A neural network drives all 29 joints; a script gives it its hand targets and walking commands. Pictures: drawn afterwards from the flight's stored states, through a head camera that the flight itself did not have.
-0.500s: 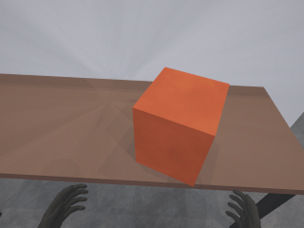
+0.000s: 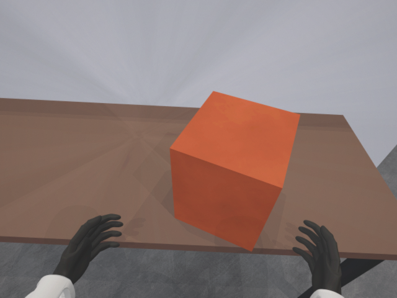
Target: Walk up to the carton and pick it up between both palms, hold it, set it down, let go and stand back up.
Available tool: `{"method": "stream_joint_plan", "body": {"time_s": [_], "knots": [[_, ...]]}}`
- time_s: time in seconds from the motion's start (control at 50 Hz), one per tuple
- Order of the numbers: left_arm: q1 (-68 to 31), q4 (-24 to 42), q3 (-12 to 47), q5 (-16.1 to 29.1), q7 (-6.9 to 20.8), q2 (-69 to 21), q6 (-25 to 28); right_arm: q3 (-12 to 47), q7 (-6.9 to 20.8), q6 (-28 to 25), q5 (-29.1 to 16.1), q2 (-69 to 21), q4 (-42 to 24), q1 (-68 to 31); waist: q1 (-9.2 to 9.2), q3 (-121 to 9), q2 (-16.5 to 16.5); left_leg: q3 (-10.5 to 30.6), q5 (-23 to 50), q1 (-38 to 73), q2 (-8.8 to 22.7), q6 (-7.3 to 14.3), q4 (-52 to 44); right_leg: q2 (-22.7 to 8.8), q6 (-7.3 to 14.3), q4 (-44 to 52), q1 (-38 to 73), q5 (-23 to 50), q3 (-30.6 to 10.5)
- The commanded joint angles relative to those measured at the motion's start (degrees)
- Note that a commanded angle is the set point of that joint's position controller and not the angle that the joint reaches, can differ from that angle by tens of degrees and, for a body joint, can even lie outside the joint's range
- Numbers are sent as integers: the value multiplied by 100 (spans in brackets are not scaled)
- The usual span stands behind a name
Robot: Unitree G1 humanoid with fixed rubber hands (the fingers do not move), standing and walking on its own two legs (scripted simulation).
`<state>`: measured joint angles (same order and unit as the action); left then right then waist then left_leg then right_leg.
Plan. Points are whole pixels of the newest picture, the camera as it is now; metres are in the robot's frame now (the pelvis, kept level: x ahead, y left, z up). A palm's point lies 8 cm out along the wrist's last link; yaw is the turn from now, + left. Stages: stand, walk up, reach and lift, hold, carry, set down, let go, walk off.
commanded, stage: reach and lift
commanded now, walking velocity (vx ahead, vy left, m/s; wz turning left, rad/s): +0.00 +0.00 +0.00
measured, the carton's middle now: (232, 170) +0.41 -0.03 +0.04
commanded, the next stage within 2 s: none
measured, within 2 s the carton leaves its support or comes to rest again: neither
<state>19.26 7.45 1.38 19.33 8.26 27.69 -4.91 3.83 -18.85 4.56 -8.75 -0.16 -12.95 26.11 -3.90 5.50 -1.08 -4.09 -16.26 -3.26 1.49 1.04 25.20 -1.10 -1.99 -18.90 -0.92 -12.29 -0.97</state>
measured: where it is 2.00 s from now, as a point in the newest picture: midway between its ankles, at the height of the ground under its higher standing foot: outside the picture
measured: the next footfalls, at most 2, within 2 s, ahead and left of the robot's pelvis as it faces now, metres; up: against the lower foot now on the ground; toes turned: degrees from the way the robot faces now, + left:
none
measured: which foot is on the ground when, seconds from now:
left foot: down 0.00-1.00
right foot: down 0.00-1.00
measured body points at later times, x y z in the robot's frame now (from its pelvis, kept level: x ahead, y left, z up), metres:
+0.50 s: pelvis +0.00 -0.01 +0.00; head +0.00 +0.01 +0.45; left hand +0.28 +0.23 +0.09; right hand +0.24 -0.18 +0.09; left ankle -0.02 +0.09 -0.74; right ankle -0.01 -0.15 -0.74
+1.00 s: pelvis -0.02 +0.00 +0.00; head -0.01 +0.02 +0.45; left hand +0.36 +0.22 +0.14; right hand +0.29 -0.20 +0.13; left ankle -0.02 +0.09 -0.74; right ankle -0.01 -0.15 -0.74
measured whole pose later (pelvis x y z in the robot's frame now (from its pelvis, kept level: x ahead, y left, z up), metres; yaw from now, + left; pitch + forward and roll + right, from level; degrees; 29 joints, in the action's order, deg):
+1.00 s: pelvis -0.02 +0.00 +0.00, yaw -1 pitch -3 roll -1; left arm -23.9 -6.8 -5.6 15.3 9.6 27.3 -33.8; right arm -1.8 -19.9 29.5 -17.1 7.1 -7.4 -11.3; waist 3.3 3.8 -1.9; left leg -5.0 -13.2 -6.0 1.0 1.5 22.6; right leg -1.5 -2.7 -16.8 -4.2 -9.2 -1.9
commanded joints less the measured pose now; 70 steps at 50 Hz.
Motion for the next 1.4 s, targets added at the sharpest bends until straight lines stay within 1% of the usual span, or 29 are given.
{"method": "stream_joint_plan", "body": {"time_s": [0.0,0.02,0.06,0.1,0.12,0.14,0.18,0.22,0.24,0.28,0.32,0.38,0.5,0.58,0.62,0.7,0.76,0.84,0.94,0.96,1.02,1.14,1.18,1.22,1.24,1.26,1.28,1.32,1.38], "knots": [[-848,1091,-650,31,20,820,-22,-22,5,97,-121,181,-1090,-82,226,-680,912,268,1900,-28,174,-367,-481,-39,405,172,64,1161,-201],[-1024,951,-665,54,39,806,-96,-70,-13,220,-102,199,-1074,-393,160,-536,713,275,1781,-38,172,-395,-503,4,444,266,-97,967,-152],[-974,1182,-705,-25,45,752,-284,7,-31,325,-214,317,-1285,-339,190,-751,893,212,2084,11,169,-414,-528,-1,358,230,144,1390,-140],[-1142,853,-702,-86,102,649,-473,-29,-85,478,-115,417,-1290,-579,227,-588,544,199,1904,276,136,-332,-571,-24,324,388,-57,1236,-130],[-1117,809,-789,-76,122,708,-558,47,-99,496,-222,257,-1513,-599,29,-630,712,129,2075,235,125,-349,-562,-38,309,365,99,1412,-146],[-1287,857,-815,-112,164,645,-671,-151,-142,604,-66,352,-1277,-536,197,-479,431,190,2290,269,134,-336,-537,5,300,377,41,1640,-136],[-1162,824,-1018,-243,227,698,-774,-41,-202,672,-122,413,-1749,-833,47,-615,481,60,2300,275,76,-336,-539,-35,198,312,66,1913,-89],[-1447,1217,-1047,-205,195,733,-840,-88,-158,686,-143,457,-1883,-708,149,-860,365,91,2418,365,37,-323,-492,-46,199,308,140,2093,-157],[-1815,1414,-1091,-198,171,802,-815,-92,-131,668,-153,507,-2167,-1053,35,-1268,323,73,2457,348,50,-291,-518,-21,180,253,191,2138,-144],[-1886,1308,-1043,-185,122,655,-934,-89,-65,789,-246,505,-2058,-1156,136,-1171,537,87,2673,462,88,-342,-431,18,228,240,29,2240,-51],[-2782,1053,-1150,-216,156,828,-1061,-60,-100,1015,-194,435,-1767,-1535,132,-1005,500,36,2022,394,114,-256,-531,-52,276,263,-16,1649,-110],[-2631,606,-1111,-151,247,780,-1336,-51,-197,1349,-307,406,-1727,-1561,280,-981,290,-23,1369,330,79,-143,-639,-98,180,290,42,1495,-153],[-3527,879,-1232,-184,198,757,-1801,-437,-205,1754,-349,680,-1763,-2406,433,-1097,738,-28,1700,135,50,-320,-628,24,279,297,118,1443,-82],[-4168,300,-1168,-187,214,805,-2072,-451,-171,1960,-405,678,-1574,-2975,397,-1093,389,-27,1363,135,60,-168,-696,54,260,355,76,1235,-123],[-4478,305,-1223,-250,194,770,-2179,-525,-158,2042,-498,751,-1322,-3339,457,-997,500,-30,1190,-31,76,-154,-748,28,281,312,79,1029,-49],[-4629,418,-1121,-179,94,761,-2240,-598,-96,2019,-562,861,-1703,-3756,517,-1870,493,-35,1857,195,28,-222,-610,99,248,197,339,1751,-16],[-5216,-183,-1175,-168,117,955,-2320,-674,-113,2088,-598,923,-1186,-4266,634,-1761,315,2,1581,94,11,-192,-509,136,302,149,103,1551,-5],[-5508,-422,-1135,-435,126,842,-2527,-816,-129,2272,-647,1112,-419,-4487,775,-1456,669,13,1749,203,55,-312,-582,163,282,188,-77,1475,24],[-6444,-686,-1092,-384,145,989,-2687,-857,-115,2304,-813,1208,-206,-5424,898,-1726,568,46,1567,106,39,-275,-575,183,280,203,0,1483,66],[-6060,-546,-1134,-445,104,952,-2697,-784,-64,2249,-928,1153,-278,-5229,773,-1843,686,21,1886,282,-7,-271,-554,192,273,141,22,1741,41],[-6963,-944,-995,-348,143,1017,-2649,-709,-46,2220,-880,1427,-122,-6095,975,-2124,560,168,1679,114,7,-228,-555,266,270,211,35,1587,126],[-6683,-1106,-1149,-437,63,1086,-2655,-690,-91,2191,-1023,1240,-149,-6023,874,-2650,299,6,2156,430,-124,-150,-493,249,96,42,357,2798,88],[-7699,-1593,-1005,-381,89,1192,-2676,-719,-104,2262,-1027,1347,440,-6724,1017,-2407,693,25,1853,178,-110,-238,-510,249,121,53,25,2316,105],[-7893,-1686,-1006,-454,92,1306,-2735,-891,-102,2325,-995,1307,644,-6804,1109,-2440,709,32,1452,98,-98,-142,-566,220,168,158,13,1939,110],[-7457,-1665,-1069,-524,70,1174,-2789,-843,-76,2354,-961,1347,1061,-6344,1078,-2274,752,29,1791,283,-67,-196,-545,235,180,99,-76,2100,155],[-7935,-1541,-995,-450,93,1199,-2773,-896,-94,2298,-994,1498,616,-6942,1125,-2506,601,75,1943,299,-55,-233,-518,278,174,153,-21,2290,222],[-8013,-2045,-934,-470,99,1172,-2769,-680,-81,2306,-1060,1426,1279,-6888,1105,-2270,842,87,1932,231,-85,-205,-523,243,164,105,-113,2327,153],[-7959,-2185,-893,-480,94,1071,-2778,-908,-74,2243,-1008,1388,1177,-7033,1227,-2611,727,34,2137,318,-111,-241,-460,278,146,124,35,2534,219],[-8554,-2604,-975,-541,197,1247,-2654,-592,-52,2197,-1140,1355,1399,-7737,1054,-2622,435,93,2090,227,-99,-138,-478,198,105,30,178,2838,184]]}}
